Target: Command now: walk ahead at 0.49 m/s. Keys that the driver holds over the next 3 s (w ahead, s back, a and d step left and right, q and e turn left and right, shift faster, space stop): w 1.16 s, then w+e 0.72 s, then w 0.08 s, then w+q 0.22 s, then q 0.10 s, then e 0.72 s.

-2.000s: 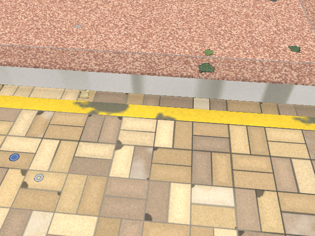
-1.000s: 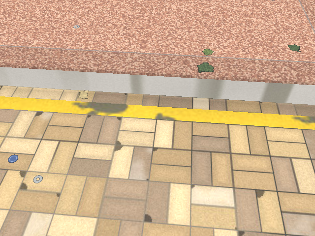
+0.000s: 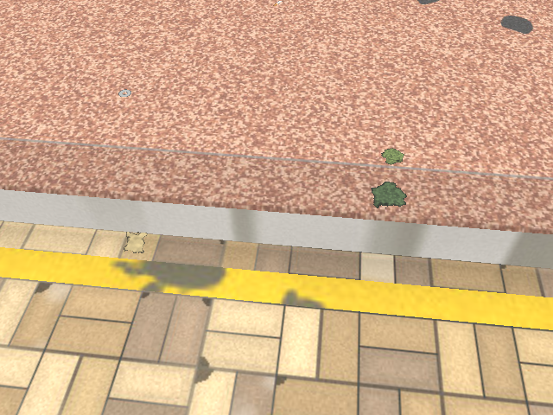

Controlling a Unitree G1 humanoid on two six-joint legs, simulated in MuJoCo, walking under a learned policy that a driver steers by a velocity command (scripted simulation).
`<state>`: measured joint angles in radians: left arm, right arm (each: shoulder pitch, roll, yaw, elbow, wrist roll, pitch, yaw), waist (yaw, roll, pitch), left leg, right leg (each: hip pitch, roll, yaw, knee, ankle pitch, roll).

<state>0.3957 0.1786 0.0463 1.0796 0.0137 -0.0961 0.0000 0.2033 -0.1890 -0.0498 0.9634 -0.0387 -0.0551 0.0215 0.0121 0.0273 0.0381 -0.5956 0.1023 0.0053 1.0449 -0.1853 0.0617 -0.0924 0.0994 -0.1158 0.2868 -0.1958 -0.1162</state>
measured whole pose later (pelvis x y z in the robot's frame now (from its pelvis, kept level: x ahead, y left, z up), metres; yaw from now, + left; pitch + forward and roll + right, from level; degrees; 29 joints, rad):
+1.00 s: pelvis +0.57 +0.00 +0.00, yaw +0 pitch +0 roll +0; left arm 0.25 0.20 0.06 1.00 0.02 -0.09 0.00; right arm 0.27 -0.21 -0.05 1.01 -0.03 -0.08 0.01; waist -0.01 0.03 0.05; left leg -0.42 0.04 0.01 1.10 -0.29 0.08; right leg -0.23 0.06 -0.11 0.36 -0.15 -0.10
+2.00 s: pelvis +1.06 -0.11 +0.09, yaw -24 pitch +2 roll +0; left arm 0.22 0.24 0.06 0.83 0.03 -0.02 -0.02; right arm 0.23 -0.19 -0.04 0.70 -0.03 -0.07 -0.01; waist -0.05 -0.01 -0.04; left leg -0.69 0.08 -0.08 1.75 -0.13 0.05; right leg -0.54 0.14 -0.11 0.94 -0.45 -0.16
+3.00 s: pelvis +1.35 -0.27 +0.15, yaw -36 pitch +1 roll +1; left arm 0.25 0.23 0.05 0.65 0.02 0.02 0.01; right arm 0.23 -0.26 -0.05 0.72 -0.02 0.04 -0.03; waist 0.00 0.04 0.02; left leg -0.43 0.02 0.10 0.99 -0.50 -0.02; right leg -0.31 0.03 -0.01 0.57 -0.27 -0.07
